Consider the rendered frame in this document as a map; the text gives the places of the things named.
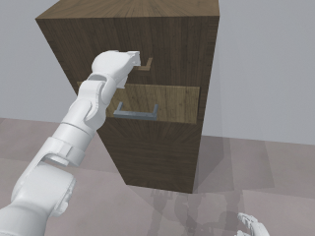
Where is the right robot hand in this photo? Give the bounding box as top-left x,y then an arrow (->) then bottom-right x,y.
234,212 -> 270,236

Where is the robot left upper arm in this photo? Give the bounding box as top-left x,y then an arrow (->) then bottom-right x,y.
0,161 -> 77,236

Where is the drawer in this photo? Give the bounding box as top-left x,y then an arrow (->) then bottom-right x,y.
77,82 -> 200,124

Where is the left robot forearm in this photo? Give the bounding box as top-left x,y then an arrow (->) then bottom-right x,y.
11,71 -> 117,202

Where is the left robot hand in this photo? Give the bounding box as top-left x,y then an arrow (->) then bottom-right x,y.
92,50 -> 141,89

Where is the cabinet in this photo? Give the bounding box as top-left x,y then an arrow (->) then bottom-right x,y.
35,0 -> 221,194

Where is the handle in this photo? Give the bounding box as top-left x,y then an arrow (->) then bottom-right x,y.
128,66 -> 152,77
113,101 -> 158,121

